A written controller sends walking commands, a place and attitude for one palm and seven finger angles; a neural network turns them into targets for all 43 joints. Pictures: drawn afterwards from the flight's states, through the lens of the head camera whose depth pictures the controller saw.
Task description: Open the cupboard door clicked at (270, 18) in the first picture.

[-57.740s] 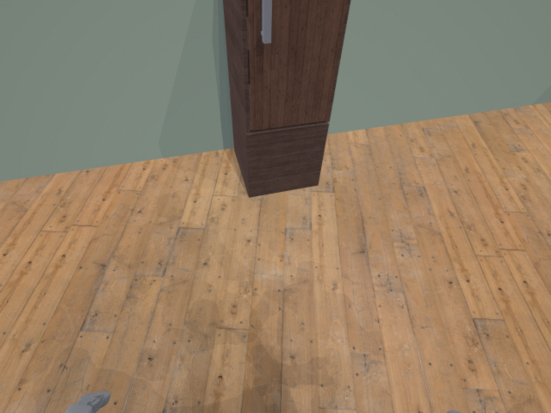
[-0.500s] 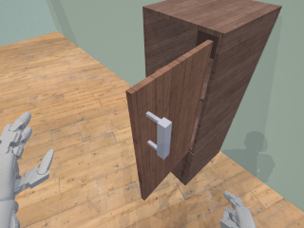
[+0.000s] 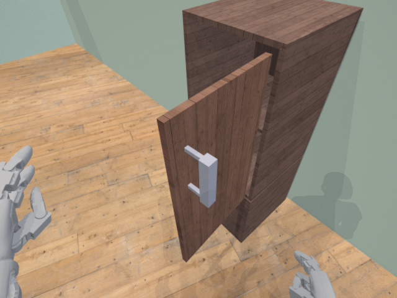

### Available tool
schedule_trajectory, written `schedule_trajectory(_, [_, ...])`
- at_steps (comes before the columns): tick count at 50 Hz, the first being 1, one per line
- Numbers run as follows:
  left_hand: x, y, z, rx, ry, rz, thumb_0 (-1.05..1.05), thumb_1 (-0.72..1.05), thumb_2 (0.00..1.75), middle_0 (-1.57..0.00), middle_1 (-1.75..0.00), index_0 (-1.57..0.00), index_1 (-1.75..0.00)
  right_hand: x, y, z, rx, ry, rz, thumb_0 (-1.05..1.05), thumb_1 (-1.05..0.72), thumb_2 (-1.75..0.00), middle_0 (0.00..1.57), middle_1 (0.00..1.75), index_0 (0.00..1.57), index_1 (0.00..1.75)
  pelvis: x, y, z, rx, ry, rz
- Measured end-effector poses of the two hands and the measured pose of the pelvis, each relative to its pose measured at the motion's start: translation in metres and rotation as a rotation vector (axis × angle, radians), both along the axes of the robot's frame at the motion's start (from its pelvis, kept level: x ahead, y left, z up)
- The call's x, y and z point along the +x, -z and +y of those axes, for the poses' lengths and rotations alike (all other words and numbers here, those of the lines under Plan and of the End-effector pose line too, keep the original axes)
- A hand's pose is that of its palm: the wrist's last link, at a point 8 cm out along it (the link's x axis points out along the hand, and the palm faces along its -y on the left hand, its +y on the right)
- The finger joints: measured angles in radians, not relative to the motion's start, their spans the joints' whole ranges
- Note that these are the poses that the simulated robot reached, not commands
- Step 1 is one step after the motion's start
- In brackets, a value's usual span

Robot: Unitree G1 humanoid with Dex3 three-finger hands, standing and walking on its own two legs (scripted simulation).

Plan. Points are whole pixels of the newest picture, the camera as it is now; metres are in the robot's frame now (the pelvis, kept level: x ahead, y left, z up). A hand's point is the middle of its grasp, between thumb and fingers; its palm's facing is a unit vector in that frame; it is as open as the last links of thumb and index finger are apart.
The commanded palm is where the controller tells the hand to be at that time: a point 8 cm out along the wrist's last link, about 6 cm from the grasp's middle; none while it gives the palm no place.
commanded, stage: step back with the hand held close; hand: left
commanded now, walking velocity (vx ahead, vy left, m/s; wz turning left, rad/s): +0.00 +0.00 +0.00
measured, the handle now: (199, 176) +0.33 +0.04 +0.09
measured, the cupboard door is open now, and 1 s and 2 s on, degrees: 96 96 96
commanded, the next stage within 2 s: stop stepping back and stand still in 1.18 s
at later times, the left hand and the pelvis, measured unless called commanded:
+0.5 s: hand (28, 239) +0.15 +0.27 +0.15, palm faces +0.35 -0.80 -0.49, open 7.4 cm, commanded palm +0.09 +0.31 +0.17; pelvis -0.05 +0.01 -0.01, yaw +0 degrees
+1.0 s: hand out of the picture +0.07 +0.32 +0.16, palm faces +0.47 -0.78 -0.42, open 7.4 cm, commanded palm +0.00 +0.35 +0.17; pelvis -0.13 +0.04 -0.01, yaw +3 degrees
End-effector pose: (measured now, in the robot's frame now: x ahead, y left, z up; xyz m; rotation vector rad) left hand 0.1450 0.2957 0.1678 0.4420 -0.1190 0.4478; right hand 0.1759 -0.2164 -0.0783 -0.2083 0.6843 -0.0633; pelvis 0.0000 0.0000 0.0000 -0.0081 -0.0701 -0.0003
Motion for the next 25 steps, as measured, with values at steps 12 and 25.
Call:
schedule_trajectory(12, [-0.005, -0.004, 0.0, 0.075, 0.039, 0.027, 0.01, 0.89, 0.9, -0.21, -0.3, -0.21, -0.3, -0.017, 0.004, -0.013, -0.012, 0.041, 0.055, 0.01, -0.91, -0.9, 0.21, 0.3, 0.2, 0.3, -0.015, 0.002, -0.002, -0.013, -0.005, 0.06])
schedule_trajectory(25, [-0.033, -0.001, 0.012, 0.114, 0.103, 0.021, 0.01, 0.89, 0.9, -0.22, -0.3, -0.21, -0.3, -0.064, -0.001, -0.017, -0.08, 0.124, 0.083, 0.01, -0.91, -0.9, 0.21, 0.3, 0.2, 0.3, -0.052, 0.008, 0.013, -0.019, 0.005, 0.073])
